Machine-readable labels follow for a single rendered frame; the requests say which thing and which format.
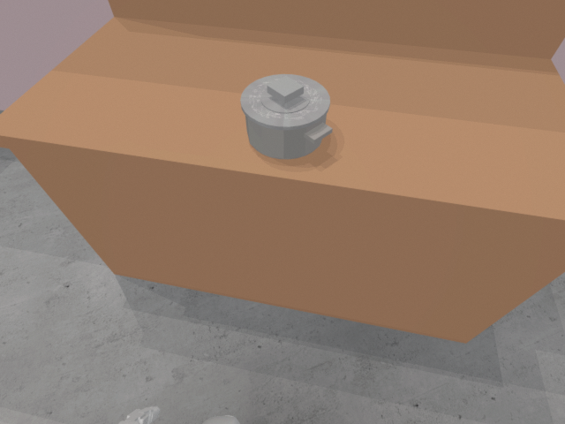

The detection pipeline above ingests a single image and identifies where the table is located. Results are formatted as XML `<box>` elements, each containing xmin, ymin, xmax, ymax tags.
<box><xmin>0</xmin><ymin>0</ymin><xmax>565</xmax><ymax>344</ymax></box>

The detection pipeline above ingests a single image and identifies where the knob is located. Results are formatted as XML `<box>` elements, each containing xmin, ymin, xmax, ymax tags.
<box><xmin>267</xmin><ymin>76</ymin><xmax>304</xmax><ymax>104</ymax></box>

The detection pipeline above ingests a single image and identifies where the lid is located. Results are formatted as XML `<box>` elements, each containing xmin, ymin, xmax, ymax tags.
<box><xmin>240</xmin><ymin>74</ymin><xmax>330</xmax><ymax>130</ymax></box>

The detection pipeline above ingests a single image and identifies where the robot left hand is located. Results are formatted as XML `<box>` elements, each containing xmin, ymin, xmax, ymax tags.
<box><xmin>118</xmin><ymin>406</ymin><xmax>160</xmax><ymax>424</ymax></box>

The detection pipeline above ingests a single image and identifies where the pot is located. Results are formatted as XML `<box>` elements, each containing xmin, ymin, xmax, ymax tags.
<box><xmin>245</xmin><ymin>114</ymin><xmax>333</xmax><ymax>159</ymax></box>

